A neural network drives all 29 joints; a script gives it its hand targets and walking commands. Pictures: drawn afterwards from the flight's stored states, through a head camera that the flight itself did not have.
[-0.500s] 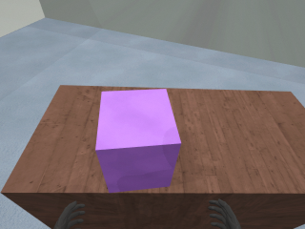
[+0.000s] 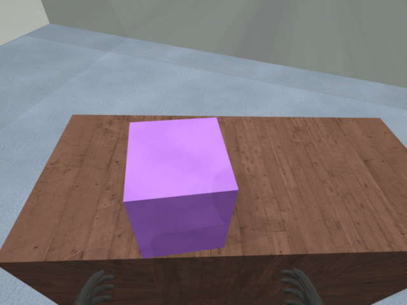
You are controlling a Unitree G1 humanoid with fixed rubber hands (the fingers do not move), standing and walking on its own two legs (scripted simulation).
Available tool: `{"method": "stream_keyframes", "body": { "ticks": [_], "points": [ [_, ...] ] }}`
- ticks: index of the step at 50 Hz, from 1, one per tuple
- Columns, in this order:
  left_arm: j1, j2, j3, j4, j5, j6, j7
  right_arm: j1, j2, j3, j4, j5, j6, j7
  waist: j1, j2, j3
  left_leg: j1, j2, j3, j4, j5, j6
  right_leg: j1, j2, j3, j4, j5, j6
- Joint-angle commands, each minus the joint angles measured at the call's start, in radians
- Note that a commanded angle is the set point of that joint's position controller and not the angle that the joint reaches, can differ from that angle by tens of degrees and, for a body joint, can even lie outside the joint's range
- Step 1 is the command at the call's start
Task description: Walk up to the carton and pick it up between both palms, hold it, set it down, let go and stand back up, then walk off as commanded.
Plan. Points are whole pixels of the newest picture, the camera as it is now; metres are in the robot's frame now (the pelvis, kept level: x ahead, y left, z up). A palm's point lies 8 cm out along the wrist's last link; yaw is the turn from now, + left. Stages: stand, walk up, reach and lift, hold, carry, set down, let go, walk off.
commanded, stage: set down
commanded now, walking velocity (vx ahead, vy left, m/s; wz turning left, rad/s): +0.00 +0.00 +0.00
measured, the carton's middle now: (179, 188) +0.39 +0.06 -0.01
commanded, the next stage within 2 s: let go in 0.18 s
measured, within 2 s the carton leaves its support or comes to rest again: neither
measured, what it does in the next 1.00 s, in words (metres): stands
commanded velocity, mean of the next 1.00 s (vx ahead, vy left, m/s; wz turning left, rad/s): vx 0.00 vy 0.00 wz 0.00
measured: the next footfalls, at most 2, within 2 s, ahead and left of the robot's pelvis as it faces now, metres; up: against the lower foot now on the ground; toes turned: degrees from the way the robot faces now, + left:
none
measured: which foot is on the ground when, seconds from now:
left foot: down 0.00-1.00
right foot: down 0.00-1.00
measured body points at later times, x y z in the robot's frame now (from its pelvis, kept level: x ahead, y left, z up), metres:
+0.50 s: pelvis +0.00 +0.01 +0.00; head -0.01 +0.02 +0.45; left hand +0.16 +0.23 -0.09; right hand +0.16 -0.22 -0.09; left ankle +0.01 +0.14 -0.74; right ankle -0.03 -0.12 -0.74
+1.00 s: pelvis -0.01 +0.01 -0.01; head -0.02 +0.01 +0.44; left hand +0.07 +0.31 -0.13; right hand +0.06 -0.29 -0.13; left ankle +0.01 +0.14 -0.74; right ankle -0.03 -0.12 -0.74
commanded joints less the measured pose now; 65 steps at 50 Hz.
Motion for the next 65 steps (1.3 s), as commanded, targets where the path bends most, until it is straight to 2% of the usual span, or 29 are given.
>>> {"method": "stream_keyframes", "body": {
  "ticks": [1,2,4,11,15,16,24,25,33,34,36,38,39,40,41,43,45,47,49,53,54,55,57,58,59,60,61,62,65],
  "points": [
    [-0.119,0.125,0.043,-0.169,0.002,-0.048,0.014,-0.11,-0.117,-0.039,-0.155,0.01,-0.055,-0.003,-0.002,0.046,-0.114,0.193,-0.059,0.019,0.005,0.282,-0.004,-0.19,0.018,-0.031,-0.097,0.231,0.0],
    [-0.108,0.117,0.041,-0.153,0.0,-0.049,0.014,-0.113,-0.134,-0.044,-0.136,0.01,-0.06,0.005,0.019,0.032,-0.114,0.207,-0.057,0.018,0.005,0.284,-0.003,-0.194,0.022,-0.029,-0.098,0.235,-0.002],
    [-0.116,0.115,0.03,-0.134,-0.008,-0.055,0.014,-0.112,-0.128,-0.048,-0.142,-0.002,-0.065,0.0,-0.002,0.004,-0.123,0.209,-0.056,0.01,0.017,0.289,0.007,-0.198,0.017,-0.031,-0.088,0.248,0.006],
    [-0.146,0.088,0.025,-0.148,0.02,-0.038,0.028,-0.134,-0.144,-0.063,-0.103,-0.004,-0.06,0.011,-0.003,0.068,-0.114,0.18,-0.053,0.01,0.001,0.245,-0.008,-0.198,0.021,-0.039,-0.082,0.195,-0.005],
    [-0.136,0.081,0.022,-0.136,0.016,-0.035,0.028,-0.136,-0.151,-0.059,-0.1,-0.008,-0.05,0.012,0.002,0.046,-0.113,0.175,-0.052,0.018,-0.002,0.235,-0.007,-0.197,0.03,-0.041,-0.078,0.173,-0.007],
    [-0.149,0.097,0.013,-0.124,-0.003,-0.042,0.021,-0.114,-0.145,-0.056,-0.145,-0.016,-0.059,0.004,0.001,-0.007,-0.116,0.184,-0.054,0.022,0.013,0.242,0.012,-0.201,0.016,-0.037,-0.077,0.202,0.005],
    [-0.142,0.09,0.008,-0.154,0.022,-0.034,0.027,-0.106,-0.161,-0.06,-0.125,-0.007,-0.042,0.011,0.006,0.073,-0.096,0.184,-0.051,0.006,0.007,0.255,-0.007,-0.199,0.018,-0.035,-0.073,0.191,-0.007],
    [-0.126,0.085,-0.001,-0.13,0.01,-0.034,0.024,-0.11,-0.155,-0.067,-0.133,-0.011,-0.043,0.009,0.009,0.038,-0.111,0.183,-0.053,0.016,0.011,0.251,-0.002,-0.194,0.023,-0.037,-0.074,0.191,-0.001],
    [-0.14,0.11,0.0,-0.149,0.006,-0.037,0.023,-0.086,-0.181,-0.07,-0.138,-0.017,-0.027,0.007,0.003,0.025,-0.083,0.18,-0.044,0.008,-0.006,0.183,0.005,-0.207,0.017,-0.03,-0.072,0.141,-0.006],
    [-0.039,0.269,0.067,0.011,0.051,-0.087,0.032,-0.02,-0.338,-0.085,-0.002,-0.039,0.056,-0.019,0.022,0.044,-0.1,-0.027,0.054,-0.073,0.031,0.252,0.041,-0.114,-0.07,0.053,0.013,0.196,-0.019],
    [-0.018,0.287,0.066,0.054,0.045,-0.12,0.027,-0.017,-0.316,-0.088,0.0,-0.037,0.119,-0.026,0.007,-0.002,-0.097,0.004,0.068,-0.077,0.069,0.256,0.067,-0.153,-0.088,0.069,0.011,0.217,-0.025],
    [-0.061,0.249,0.052,0.079,0.044,-0.135,0.017,0.009,-0.322,-0.079,0.022,-0.02,0.138,-0.023,-0.015,0.091,-0.101,-0.061,0.046,-0.067,0.052,0.151,0.06,-0.113,-0.097,0.08,0.002,0.194,-0.03],
    [-0.069,0.29,0.061,0.098,0.047,-0.143,0.017,-0.029,-0.299,-0.065,0.028,-0.017,0.142,-0.011,-0.017,0.036,-0.086,-0.023,0.051,-0.059,0.058,0.131,0.056,-0.186,-0.082,0.088,0.006,0.149,-0.037],
    [-0.066,0.279,0.057,0.138,0.041,-0.147,0.007,-0.01,-0.327,-0.069,0.042,-0.024,0.143,-0.014,-0.013,0.062,-0.09,-0.044,0.049,-0.076,0.059,0.127,0.067,-0.172,-0.09,0.091,-0.017,0.143,-0.037],
    [-0.05,0.284,0.054,0.152,0.047,-0.154,0.007,-0.027,-0.325,-0.068,0.06,-0.017,0.146,-0.012,-0.005,0.009,-0.097,-0.041,0.05,-0.087,0.054,0.104,0.064,-0.172,-0.081,0.076,-0.019,0.133,-0.03],
    [-0.07,0.293,0.052,0.191,0.044,-0.161,0.005,-0.047,-0.35,-0.072,0.085,-0.02,0.153,-0.006,-0.003,0.032,-0.02,-0.086,0.046,-0.086,0.047,0.117,0.06,-0.2,-0.092,0.088,-0.022,0.131,-0.038],
    [-0.064,0.289,0.039,0.24,0.045,-0.165,0.003,-0.044,-0.333,-0.056,0.113,-0.024,0.148,-0.003,-0.011,-0.01,-0.099,-0.029,0.063,-0.102,0.045,0.134,0.068,-0.173,-0.096,0.085,-0.002,0.148,-0.042],
    [-0.068,0.329,0.043,0.288,0.04,-0.166,0.001,-0.049,-0.354,-0.052,0.155,-0.021,0.156,-0.007,-0.003,0.055,-0.057,-0.076,0.063,-0.097,0.031,0.156,0.07,-0.143,-0.1,0.086,-0.022,0.186,-0.039],
    [-0.082,0.345,0.044,0.331,0.04,-0.165,0.002,-0.045,-0.351,-0.047,0.185,-0.01,0.165,-0.005,-0.011,0.004,-0.078,-0.052,0.06,-0.104,0.018,0.173,0.066,-0.138,-0.101,0.087,-0.028,0.186,-0.042],
    [-0.063,0.34,0.03,0.394,0.025,-0.156,0.007,-0.071,-0.403,-0.044,0.235,-0.011,0.166,-0.015,-0.001,0.054,-0.093,-0.016,0.072,-0.121,0.01,0.211,0.072,-0.126,-0.098,0.084,-0.034,0.205,-0.036],
    [-0.078,0.339,0.027,0.409,0.034,-0.158,0.008,-0.037,-0.383,-0.035,0.254,-0.006,0.167,-0.017,-0.025,0.018,-0.058,-0.012,0.075,-0.124,-0.006,0.198,0.072,-0.145,-0.1,0.085,-0.041,0.196,-0.041],
    [-0.048,0.342,0.027,0.414,0.025,-0.16,0.008,-0.004,-0.393,-0.03,0.274,-0.008,0.168,-0.02,-0.005,0.054,-0.083,-0.005,0.075,-0.126,-0.011,0.171,0.08,-0.117,-0.102,0.095,-0.051,0.177,-0.045],
    [-0.068,0.335,0.023,0.425,0.026,-0.153,0.011,-0.032,-0.409,-0.031,0.285,-0.009,0.166,-0.017,-0.013,0.011,-0.063,-0.041,0.078,-0.14,-0.033,0.121,0.075,-0.114,-0.104,0.087,-0.068,0.162,-0.038],
    [-0.059,0.315,0.012,0.446,0.032,-0.151,0.013,-0.065,-0.402,-0.025,0.288,-0.011,0.167,-0.017,-0.007,0.066,-0.009,-0.065,0.07,-0.138,-0.05,0.091,0.069,-0.138,-0.097,0.083,-0.075,0.149,-0.03],
    [-0.038,0.349,0.015,0.46,0.036,-0.156,0.014,-0.057,-0.395,-0.02,0.291,-0.01,0.171,-0.015,-0.013,0.023,0.036,-0.071,0.076,-0.153,-0.052,0.103,0.075,-0.166,-0.098,0.085,-0.078,0.121,-0.036],
    [-0.074,0.354,0.023,0.457,0.033,-0.153,0.012,-0.068,-0.401,-0.03,0.291,-0.015,0.171,-0.018,-0.015,0.07,-0.017,-0.068,0.063,-0.135,-0.059,0.054,0.063,-0.131,-0.092,0.078,-0.091,0.097,-0.026],
    [-0.07,0.355,0.019,0.461,0.034,-0.154,0.009,-0.06,-0.387,-0.026,0.301,-0.01,0.172,-0.015,-0.01,0.009,-0.051,-0.036,0.076,-0.138,-0.062,0.062,0.066,-0.14,-0.093,0.075,-0.073,0.072,-0.029],
    [-0.082,0.332,0.021,0.46,0.037,-0.157,0.007,-0.045,-0.401,-0.029,0.311,-0.02,0.166,-0.019,-0.009,0.071,-0.037,-0.057,0.066,-0.137,-0.072,0.035,0.064,-0.109,-0.09,0.079,-0.09,0.09,-0.023],
    [-0.075,0.322,0.018,0.475,0.038,-0.16,0.005,-0.041,-0.419,-0.032,0.317,-0.017,0.168,-0.016,-0.017,0.04,-0.033,-0.027,0.067,-0.141,-0.075,0.038,0.059,-0.145,-0.097,0.082,-0.077,0.091,-0.03]
  ]
}}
